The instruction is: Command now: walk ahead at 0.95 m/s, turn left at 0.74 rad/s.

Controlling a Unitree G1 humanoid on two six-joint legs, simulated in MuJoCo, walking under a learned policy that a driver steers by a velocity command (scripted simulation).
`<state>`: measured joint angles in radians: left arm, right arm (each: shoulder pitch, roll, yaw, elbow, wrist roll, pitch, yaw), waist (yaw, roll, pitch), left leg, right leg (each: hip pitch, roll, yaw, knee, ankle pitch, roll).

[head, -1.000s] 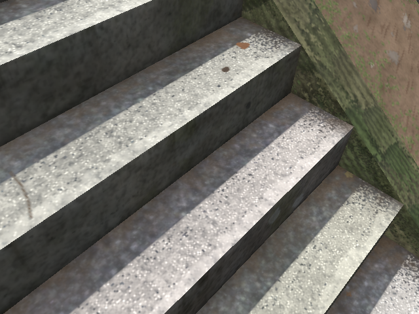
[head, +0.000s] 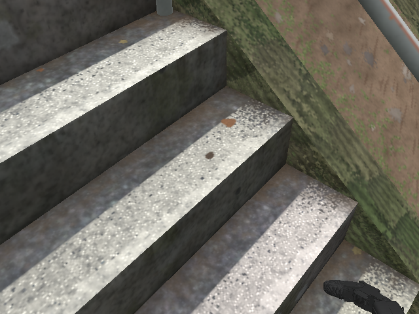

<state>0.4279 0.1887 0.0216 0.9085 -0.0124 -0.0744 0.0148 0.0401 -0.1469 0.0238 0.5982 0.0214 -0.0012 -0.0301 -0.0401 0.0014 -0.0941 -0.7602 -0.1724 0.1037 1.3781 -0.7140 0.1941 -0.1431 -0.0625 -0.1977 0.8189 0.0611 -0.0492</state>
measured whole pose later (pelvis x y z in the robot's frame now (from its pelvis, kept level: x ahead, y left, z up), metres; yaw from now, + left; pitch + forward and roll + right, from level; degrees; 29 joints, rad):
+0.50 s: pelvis +0.29 -0.03 +0.14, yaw +23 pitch +3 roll -3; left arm 0.38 0.25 0.07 0.93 0.10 -0.11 -0.01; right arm -0.07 -0.22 -0.06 0.48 -0.01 -0.05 -0.08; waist 0.01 0.03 0.00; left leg -1.13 -0.11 -0.06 2.27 -0.75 0.14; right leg -0.01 -0.02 -0.18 0.29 -0.32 0.05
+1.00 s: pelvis +0.50 +0.03 +0.36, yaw +56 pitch +5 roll -4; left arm -0.08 0.07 -0.08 0.41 0.04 -0.01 0.03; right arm 0.38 -0.27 -0.10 0.87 0.01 -0.10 -0.01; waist -0.05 0.08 -0.02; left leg -0.11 -0.02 -0.29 0.21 -0.10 0.13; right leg -1.11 -0.04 -0.08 1.56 -0.54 -0.07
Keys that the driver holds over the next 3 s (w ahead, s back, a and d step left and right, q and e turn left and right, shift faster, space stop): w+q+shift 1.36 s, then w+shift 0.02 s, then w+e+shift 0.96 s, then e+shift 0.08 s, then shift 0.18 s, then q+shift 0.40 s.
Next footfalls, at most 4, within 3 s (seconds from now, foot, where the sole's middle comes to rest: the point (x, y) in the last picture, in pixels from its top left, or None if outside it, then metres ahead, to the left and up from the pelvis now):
0.36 right None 0.27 -0.18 -0.63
0.70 left None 0.41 0.08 -0.44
1.02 right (184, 176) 0.71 0.07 -0.25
1.58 left None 0.57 0.57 -0.06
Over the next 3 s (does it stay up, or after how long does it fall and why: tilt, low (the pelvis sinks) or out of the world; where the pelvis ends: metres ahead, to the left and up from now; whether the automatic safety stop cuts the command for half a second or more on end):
stays up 1.15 1.16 0.89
